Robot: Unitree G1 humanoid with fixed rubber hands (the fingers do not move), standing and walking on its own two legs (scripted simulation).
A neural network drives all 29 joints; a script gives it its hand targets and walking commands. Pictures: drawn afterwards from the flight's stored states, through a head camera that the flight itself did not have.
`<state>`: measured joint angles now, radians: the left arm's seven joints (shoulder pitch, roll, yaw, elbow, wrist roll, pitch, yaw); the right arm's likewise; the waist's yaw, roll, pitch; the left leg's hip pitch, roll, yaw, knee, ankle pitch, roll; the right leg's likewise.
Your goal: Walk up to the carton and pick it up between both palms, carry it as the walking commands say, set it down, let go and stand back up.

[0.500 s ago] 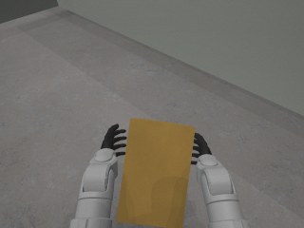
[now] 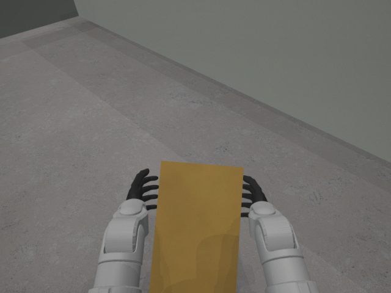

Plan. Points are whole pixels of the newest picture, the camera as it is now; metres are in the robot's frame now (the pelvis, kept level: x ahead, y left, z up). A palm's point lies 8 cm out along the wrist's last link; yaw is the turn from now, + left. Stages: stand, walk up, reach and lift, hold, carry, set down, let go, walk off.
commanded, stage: carry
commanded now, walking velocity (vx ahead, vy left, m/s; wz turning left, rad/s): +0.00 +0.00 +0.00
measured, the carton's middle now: (195, 213) +0.34 +0.02 -0.09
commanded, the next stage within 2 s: none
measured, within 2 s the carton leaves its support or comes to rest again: neither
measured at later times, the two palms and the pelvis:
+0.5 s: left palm (149, 175) +0.37 +0.12 +0.04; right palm (262, 181) +0.36 -0.13 +0.03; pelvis +0.07 -0.02 +0.00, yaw +1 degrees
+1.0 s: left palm (151, 174) +0.36 +0.12 +0.06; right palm (267, 186) +0.34 -0.14 +0.04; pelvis +0.06 -0.01 +0.00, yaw +0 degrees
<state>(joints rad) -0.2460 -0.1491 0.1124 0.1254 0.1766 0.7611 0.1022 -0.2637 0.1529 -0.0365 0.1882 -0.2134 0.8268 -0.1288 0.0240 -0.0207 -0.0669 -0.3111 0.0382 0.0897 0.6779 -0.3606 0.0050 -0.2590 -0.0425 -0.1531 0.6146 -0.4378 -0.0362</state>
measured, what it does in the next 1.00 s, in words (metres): steps on the spot: right foot, then left foot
